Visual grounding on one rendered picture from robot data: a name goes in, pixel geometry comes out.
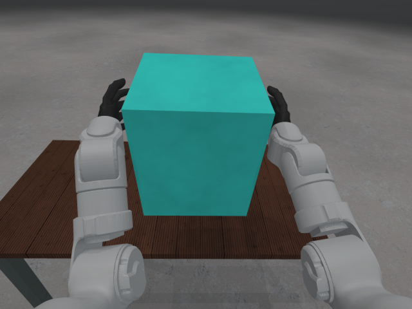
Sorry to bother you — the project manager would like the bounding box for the robot left forearm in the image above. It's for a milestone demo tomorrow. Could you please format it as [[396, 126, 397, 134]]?
[[68, 116, 133, 294]]

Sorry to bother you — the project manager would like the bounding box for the right robot upper arm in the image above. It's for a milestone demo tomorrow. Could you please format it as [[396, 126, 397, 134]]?
[[301, 234, 412, 309]]

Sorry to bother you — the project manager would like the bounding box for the table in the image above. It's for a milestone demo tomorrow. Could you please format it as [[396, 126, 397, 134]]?
[[0, 140, 328, 308]]

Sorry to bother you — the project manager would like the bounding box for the robot right forearm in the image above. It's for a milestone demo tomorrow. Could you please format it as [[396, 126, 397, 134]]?
[[267, 122, 382, 281]]

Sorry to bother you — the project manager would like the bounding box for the left robot hand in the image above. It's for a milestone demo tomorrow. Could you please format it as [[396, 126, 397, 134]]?
[[98, 79, 129, 130]]

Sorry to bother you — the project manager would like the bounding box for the left robot upper arm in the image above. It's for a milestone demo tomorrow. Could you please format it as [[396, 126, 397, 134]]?
[[34, 243, 146, 309]]

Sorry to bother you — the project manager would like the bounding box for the right robot hand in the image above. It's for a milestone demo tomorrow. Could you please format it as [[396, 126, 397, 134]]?
[[267, 86, 291, 127]]

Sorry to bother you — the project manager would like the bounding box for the carton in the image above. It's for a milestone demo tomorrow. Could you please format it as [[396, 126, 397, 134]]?
[[121, 53, 275, 216]]

